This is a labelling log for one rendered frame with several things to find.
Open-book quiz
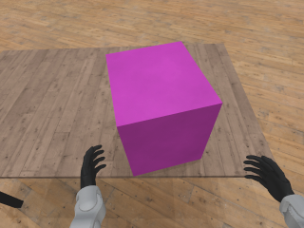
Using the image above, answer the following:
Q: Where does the left robot forearm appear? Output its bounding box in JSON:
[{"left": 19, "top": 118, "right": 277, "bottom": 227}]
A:
[{"left": 69, "top": 185, "right": 106, "bottom": 228}]

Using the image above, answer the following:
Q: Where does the robot right hand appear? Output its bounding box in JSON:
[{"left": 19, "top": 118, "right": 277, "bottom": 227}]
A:
[{"left": 243, "top": 155, "right": 295, "bottom": 202}]

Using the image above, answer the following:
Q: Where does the right robot forearm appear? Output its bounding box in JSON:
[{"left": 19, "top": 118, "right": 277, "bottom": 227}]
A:
[{"left": 279, "top": 194, "right": 304, "bottom": 228}]

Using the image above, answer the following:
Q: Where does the robot left hand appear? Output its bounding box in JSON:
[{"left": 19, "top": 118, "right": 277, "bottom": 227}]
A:
[{"left": 80, "top": 144, "right": 106, "bottom": 189}]

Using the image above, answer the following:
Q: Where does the carton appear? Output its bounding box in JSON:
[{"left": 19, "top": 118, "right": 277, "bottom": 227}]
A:
[{"left": 105, "top": 41, "right": 223, "bottom": 177}]

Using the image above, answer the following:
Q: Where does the table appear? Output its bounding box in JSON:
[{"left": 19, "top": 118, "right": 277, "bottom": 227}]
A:
[{"left": 0, "top": 43, "right": 276, "bottom": 208}]

